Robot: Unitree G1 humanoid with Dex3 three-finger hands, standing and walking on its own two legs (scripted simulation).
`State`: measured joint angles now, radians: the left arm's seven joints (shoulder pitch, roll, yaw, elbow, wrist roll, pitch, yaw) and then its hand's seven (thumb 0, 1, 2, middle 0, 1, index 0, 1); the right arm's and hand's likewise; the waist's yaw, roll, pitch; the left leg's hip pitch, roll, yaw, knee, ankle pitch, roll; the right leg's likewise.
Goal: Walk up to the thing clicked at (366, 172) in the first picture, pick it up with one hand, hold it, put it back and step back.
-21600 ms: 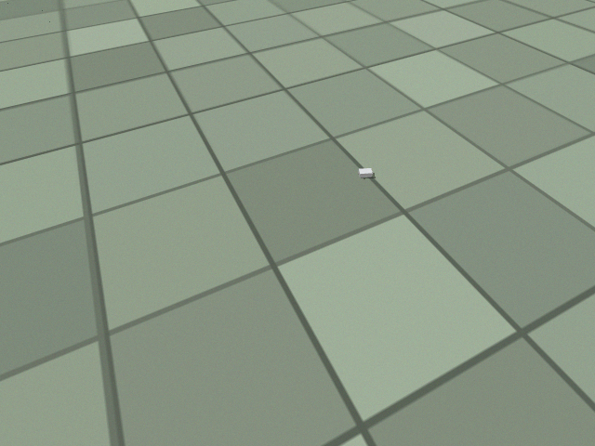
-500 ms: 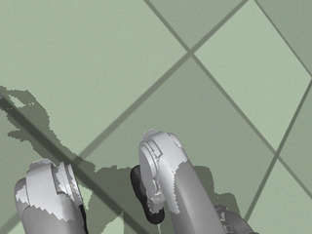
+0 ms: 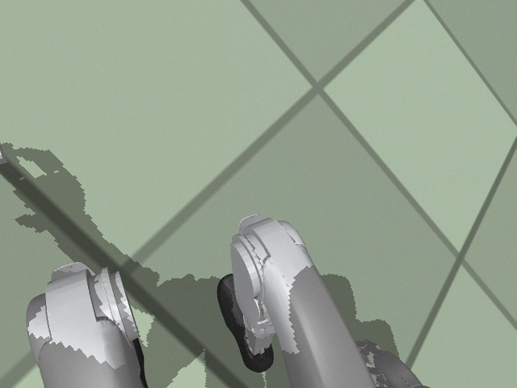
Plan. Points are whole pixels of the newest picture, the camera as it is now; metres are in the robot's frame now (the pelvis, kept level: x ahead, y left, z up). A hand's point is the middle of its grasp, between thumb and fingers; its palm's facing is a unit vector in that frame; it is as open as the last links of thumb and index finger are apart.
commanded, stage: rise first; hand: left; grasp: from above
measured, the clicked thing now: out of the picture +0.52 +0.33 -0.31
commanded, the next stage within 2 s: approach in 1.84 s
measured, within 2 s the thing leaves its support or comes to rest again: neither
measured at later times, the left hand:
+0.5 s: hand out of the picture +0.47 +0.36 -0.18, palm faces -0.45 -0.07 -0.89, open 12.4 cm
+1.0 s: hand out of the picture +0.47 +0.36 -0.18, palm faces -0.44 -0.07 -0.89, open 12.5 cm
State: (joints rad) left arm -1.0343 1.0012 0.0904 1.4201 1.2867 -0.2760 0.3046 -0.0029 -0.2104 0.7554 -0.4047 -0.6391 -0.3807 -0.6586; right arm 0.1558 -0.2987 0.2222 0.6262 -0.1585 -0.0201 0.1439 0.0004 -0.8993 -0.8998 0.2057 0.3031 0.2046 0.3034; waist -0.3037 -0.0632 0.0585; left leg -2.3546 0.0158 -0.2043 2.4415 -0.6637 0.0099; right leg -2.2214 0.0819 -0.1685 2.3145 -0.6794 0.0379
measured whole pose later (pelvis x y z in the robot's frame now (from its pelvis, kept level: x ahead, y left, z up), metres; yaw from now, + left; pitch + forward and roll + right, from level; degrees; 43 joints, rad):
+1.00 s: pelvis +0.00 +0.00 +0.00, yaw +0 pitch +32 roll -13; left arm -1.06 1.00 0.08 1.45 1.29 -0.28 0.31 0.00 -0.23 0.77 -0.39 -0.63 -0.37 -0.66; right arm 0.15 -0.30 0.22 0.62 -0.16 -0.02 0.14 0.00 -0.90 -0.90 0.21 0.30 0.20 0.30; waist -0.31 -0.06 0.06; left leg -2.36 0.01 -0.20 2.44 -0.66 0.01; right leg -2.22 0.08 -0.17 2.32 -0.68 0.04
